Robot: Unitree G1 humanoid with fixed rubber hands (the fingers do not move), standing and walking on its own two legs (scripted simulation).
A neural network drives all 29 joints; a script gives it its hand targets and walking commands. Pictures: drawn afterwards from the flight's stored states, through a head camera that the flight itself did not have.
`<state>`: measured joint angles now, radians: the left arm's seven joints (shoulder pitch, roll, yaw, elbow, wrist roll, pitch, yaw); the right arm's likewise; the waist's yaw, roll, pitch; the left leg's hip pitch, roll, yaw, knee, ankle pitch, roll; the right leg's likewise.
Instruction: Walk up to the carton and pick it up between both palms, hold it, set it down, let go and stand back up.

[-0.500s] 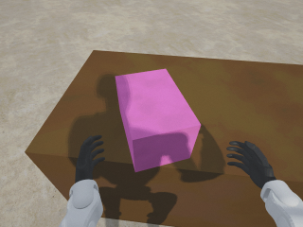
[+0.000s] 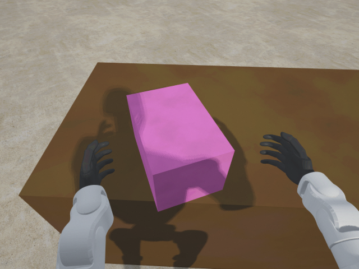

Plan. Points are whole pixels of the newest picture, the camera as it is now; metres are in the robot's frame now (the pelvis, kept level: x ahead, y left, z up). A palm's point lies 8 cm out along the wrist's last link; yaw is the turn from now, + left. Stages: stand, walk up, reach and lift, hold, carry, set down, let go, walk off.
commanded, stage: reach and lift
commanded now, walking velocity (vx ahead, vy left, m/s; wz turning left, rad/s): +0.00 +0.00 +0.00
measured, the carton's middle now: (174, 142) +0.44 +0.04 +0.02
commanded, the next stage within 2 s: none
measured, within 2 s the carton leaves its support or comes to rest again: neither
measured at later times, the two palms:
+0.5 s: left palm (93, 159) +0.30 +0.19 +0.13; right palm (271, 132) +0.39 -0.19 +0.12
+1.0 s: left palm (84, 134) +0.35 +0.22 +0.15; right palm (254, 100) +0.46 -0.15 +0.16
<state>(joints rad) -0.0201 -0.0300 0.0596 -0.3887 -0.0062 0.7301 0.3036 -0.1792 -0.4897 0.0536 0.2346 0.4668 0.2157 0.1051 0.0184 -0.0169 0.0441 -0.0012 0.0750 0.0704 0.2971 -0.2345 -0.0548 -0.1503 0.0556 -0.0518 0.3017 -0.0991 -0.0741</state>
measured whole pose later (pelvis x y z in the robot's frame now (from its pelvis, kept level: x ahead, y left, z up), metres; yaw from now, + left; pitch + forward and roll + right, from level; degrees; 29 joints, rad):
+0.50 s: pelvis -0.02 -0.02 +0.00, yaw +2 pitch +3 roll +1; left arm -0.39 0.03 0.14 -0.11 -0.08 0.79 0.27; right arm -0.58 -0.45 0.08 0.49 0.42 0.31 0.09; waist 0.08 -0.01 0.00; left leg -0.16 0.07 0.03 0.32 -0.20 -0.06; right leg -0.29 0.05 -0.08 0.31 -0.07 -0.09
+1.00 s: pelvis +0.00 +0.00 +0.00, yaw +2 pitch +5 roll +0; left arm -0.59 0.04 0.15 0.08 -0.06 0.74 0.27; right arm -0.88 -0.48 0.09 0.80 0.43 0.30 0.12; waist 0.12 0.01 -0.03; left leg -0.22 0.07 0.02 0.37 -0.24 -0.05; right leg -0.32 0.05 -0.09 0.30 -0.08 -0.07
